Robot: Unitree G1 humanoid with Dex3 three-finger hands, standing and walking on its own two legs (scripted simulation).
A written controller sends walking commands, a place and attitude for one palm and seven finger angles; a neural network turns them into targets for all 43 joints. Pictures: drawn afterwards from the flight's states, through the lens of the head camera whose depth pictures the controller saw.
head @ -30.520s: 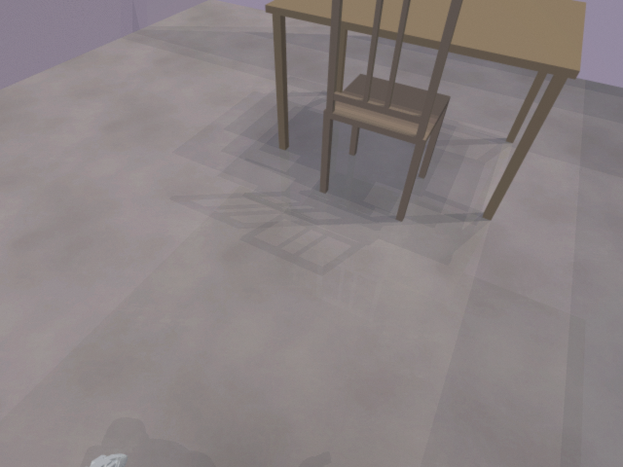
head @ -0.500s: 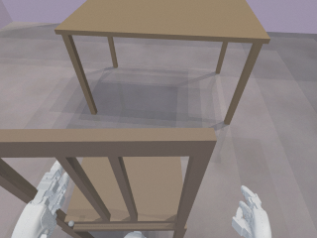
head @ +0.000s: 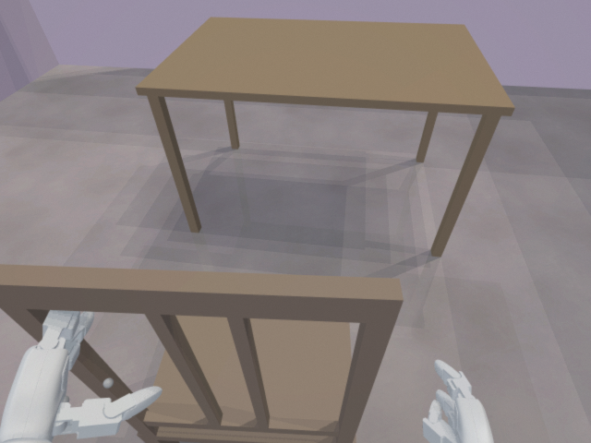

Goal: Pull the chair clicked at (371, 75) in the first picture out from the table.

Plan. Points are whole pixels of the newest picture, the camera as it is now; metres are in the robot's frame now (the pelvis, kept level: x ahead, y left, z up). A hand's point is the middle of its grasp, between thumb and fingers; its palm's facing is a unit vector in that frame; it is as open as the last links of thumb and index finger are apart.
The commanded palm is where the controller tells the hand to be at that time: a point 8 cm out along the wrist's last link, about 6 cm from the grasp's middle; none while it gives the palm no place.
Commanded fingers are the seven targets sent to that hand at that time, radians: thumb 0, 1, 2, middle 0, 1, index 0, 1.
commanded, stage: draw the hand back to the body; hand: left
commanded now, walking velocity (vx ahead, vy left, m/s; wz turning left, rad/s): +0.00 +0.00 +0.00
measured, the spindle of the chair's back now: (194, 377) +0.21 +0.18 -0.04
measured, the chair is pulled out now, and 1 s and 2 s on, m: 0.70 0.66 0.74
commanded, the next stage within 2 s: step back with the hand held close in 0.68 s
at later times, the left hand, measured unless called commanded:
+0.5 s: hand (102, 341) +0.19 +0.25 +0.10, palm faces +0.40 -0.80 -0.45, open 7.4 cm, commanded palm +0.16 +0.29 +0.19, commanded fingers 0.00 0.90 0.90 -0.20 -0.30 -0.20 -0.30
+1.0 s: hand (107, 331) +0.20 +0.25 +0.10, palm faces +0.35 -0.81 -0.47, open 7.3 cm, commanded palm +0.15 +0.28 +0.20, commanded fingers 0.00 0.90 0.90 -0.20 -0.30 -0.20 -0.30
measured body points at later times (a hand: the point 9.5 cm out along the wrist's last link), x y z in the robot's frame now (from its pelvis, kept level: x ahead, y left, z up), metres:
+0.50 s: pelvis +0.03 -0.02 +0.01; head +0.03 -0.03 +0.46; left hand +0.16 +0.29 +0.13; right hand +0.24 -0.22 -0.07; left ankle +0.02 +0.12 -0.72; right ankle +0.00 -0.15 -0.72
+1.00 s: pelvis +0.01 -0.02 +0.02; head +0.05 -0.03 +0.47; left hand +0.18 +0.29 +0.13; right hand +0.23 -0.23 -0.07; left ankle +0.02 +0.12 -0.72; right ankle +0.00 -0.15 -0.72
